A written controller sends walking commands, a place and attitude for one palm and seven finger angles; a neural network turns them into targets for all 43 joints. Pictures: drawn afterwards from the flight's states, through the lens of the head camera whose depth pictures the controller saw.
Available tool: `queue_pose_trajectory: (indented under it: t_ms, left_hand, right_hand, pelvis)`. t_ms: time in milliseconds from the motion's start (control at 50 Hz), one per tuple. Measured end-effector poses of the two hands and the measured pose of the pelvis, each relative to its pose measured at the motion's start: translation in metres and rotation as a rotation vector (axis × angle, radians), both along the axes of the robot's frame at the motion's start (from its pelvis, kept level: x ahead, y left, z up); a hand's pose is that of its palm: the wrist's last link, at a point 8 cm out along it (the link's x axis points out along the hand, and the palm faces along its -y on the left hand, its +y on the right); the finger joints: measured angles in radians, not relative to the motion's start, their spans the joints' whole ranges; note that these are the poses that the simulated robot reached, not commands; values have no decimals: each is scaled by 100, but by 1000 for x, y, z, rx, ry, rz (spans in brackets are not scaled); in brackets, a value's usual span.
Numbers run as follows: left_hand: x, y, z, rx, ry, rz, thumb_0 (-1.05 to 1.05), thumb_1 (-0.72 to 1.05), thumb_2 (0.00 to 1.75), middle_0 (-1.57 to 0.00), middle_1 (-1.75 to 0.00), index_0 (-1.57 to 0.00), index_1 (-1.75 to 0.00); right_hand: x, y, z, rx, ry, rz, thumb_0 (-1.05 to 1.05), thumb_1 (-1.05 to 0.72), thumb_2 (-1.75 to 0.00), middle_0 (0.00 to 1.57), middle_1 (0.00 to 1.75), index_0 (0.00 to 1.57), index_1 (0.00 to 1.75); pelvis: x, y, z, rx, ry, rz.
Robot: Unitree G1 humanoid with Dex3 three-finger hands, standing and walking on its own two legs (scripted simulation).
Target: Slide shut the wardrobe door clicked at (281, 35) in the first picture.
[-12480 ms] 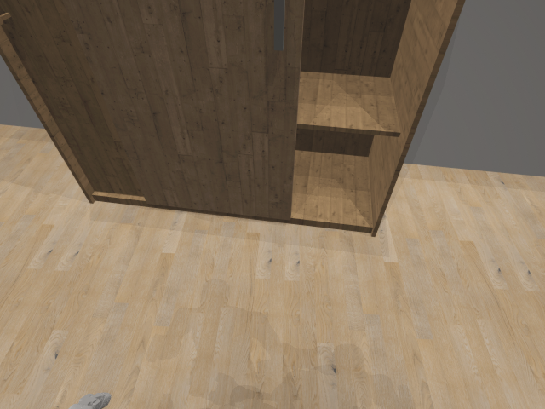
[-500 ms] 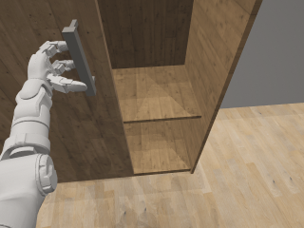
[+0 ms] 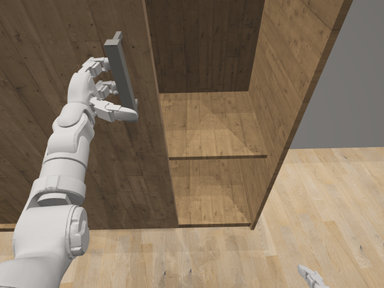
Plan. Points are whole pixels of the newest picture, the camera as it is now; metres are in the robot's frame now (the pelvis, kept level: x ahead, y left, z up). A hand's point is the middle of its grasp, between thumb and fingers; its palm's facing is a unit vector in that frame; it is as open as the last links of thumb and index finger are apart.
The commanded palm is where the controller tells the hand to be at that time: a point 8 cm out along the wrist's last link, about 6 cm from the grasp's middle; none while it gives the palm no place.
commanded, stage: slide the fingers in behind the handle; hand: left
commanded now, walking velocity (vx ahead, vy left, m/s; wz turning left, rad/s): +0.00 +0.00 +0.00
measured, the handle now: (126, 79) +0.51 +0.16 +0.19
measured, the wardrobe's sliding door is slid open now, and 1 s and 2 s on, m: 0.38 0.38 0.38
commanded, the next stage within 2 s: grip the handle and tug to test in 1.04 s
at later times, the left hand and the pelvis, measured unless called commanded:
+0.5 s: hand (126, 93) +0.45 +0.14 +0.20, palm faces +0.05 -1.00 -0.01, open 14.1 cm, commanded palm +0.42 +0.19 +0.20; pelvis +0.01 -0.01 +0.00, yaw -1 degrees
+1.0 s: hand (127, 94) +0.44 +0.14 +0.20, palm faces +0.05 -1.00 +0.00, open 14.4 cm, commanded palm +0.42 +0.19 +0.20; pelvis +0.02 -0.01 +0.00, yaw -1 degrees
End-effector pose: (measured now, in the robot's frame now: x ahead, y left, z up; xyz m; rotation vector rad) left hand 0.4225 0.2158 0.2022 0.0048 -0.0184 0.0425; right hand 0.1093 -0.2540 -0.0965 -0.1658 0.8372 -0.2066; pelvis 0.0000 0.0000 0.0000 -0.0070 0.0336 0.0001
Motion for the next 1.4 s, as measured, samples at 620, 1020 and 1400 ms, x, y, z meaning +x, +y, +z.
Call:
queue_pose_trajectory:
  t_ms: [620, 1020, 1400]
  left_hand:
    - [-1, -23, -1, 0, -10, 12, -2, -50, 30, -27, -120, -24, -117]
    - [-1, -23, -2, -1, -15, 4, -2, -50, 30, -26, -119, -24, -116]
    - [1, -22, -1, 0, -4, 9, -2, -25, 41, -31, -123, -28, -122]
  right_hand:
    - [-15, -17, -4, 15, 38, -53, 1, -91, -90, 20, 29, 20, 30]
    - [15, -3, -2, 34, 15, -12, 1, -91, -90, 20, 29, 20, 30]
    - [-5, -5, -5, 24, 56, -32, 1, -91, -90, 20, 29, 20, 30]
  pelvis:
    - [7, -10, 2, 9, -10, -19]
    - [16, -7, 2, 13, -11, -14]
    - [11, -5, 2, 9, -11, -13]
